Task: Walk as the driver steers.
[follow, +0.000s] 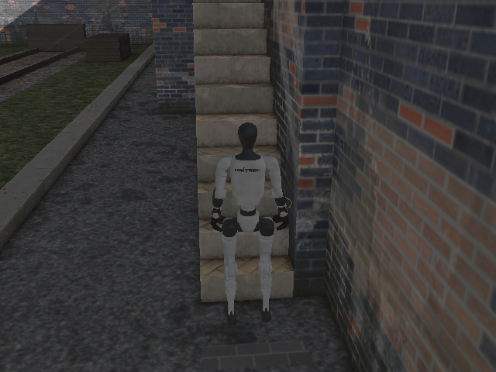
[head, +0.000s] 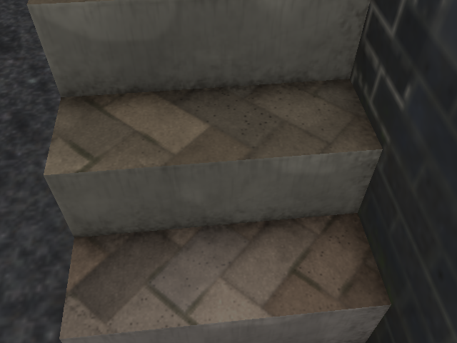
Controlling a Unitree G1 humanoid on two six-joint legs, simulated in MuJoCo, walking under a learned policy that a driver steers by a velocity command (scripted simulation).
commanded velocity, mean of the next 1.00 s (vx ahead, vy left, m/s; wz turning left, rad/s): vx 0.34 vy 0.00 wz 0.00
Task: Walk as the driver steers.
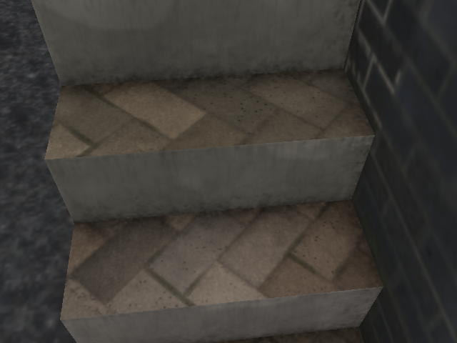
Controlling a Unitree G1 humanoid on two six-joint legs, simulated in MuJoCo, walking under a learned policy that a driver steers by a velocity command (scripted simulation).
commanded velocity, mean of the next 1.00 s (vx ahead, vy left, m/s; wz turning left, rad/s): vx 0.01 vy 0.00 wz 0.00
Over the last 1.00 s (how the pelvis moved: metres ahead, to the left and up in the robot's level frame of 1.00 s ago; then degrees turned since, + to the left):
-0.04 0.00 0.00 0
